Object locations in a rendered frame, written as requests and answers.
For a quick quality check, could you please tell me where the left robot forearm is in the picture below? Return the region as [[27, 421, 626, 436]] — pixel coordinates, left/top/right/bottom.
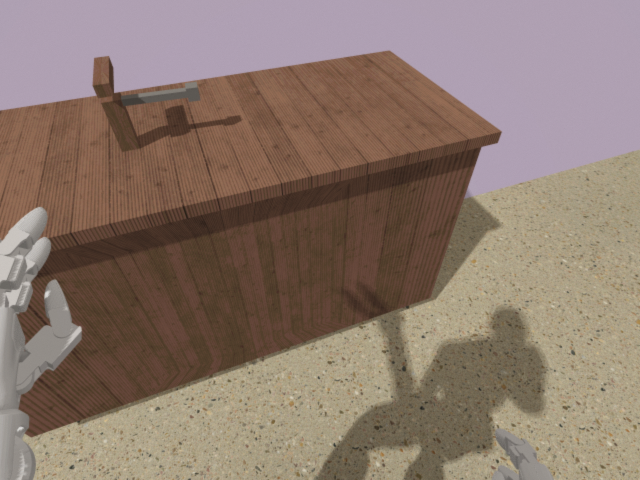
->
[[0, 409, 36, 480]]

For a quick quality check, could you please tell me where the tap lever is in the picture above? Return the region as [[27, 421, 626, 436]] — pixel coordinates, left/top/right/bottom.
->
[[121, 82, 201, 106]]

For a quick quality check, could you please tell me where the counter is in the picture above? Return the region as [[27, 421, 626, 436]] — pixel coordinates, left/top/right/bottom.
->
[[0, 50, 502, 437]]

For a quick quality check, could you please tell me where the robot right hand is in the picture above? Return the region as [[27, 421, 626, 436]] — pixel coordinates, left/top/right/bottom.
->
[[492, 428, 554, 480]]

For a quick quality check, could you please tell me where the robot left hand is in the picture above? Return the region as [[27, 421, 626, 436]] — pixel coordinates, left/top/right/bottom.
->
[[0, 207, 82, 410]]

